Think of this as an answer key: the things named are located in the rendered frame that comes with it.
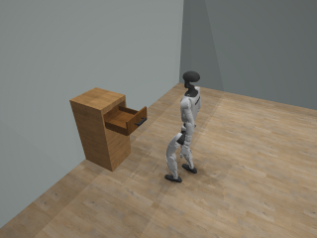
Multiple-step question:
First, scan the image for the robot left shin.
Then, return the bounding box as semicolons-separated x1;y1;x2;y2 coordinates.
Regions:
165;156;178;179

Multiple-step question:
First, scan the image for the robot left hand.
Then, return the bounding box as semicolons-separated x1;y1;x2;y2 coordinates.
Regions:
180;146;190;161

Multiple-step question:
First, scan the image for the cabinet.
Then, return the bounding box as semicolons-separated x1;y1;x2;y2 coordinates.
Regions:
69;87;132;172

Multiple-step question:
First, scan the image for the robot right shin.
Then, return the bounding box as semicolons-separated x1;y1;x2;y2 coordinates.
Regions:
183;148;194;169

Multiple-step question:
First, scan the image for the drawer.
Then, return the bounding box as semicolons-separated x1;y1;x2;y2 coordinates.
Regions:
103;105;148;136

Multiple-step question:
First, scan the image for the handle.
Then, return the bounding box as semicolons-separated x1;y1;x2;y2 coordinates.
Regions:
135;117;147;127

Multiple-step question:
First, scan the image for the robot right upper arm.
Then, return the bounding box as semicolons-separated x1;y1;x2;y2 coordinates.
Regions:
194;86;202;109

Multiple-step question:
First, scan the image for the robot shin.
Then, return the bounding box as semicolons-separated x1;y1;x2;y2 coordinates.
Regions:
183;148;194;169
165;156;178;179

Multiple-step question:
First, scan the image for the robot left forearm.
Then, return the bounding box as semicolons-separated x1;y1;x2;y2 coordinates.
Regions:
183;123;194;148

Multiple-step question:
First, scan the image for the robot left upper arm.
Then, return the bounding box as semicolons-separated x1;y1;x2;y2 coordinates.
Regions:
180;97;195;128

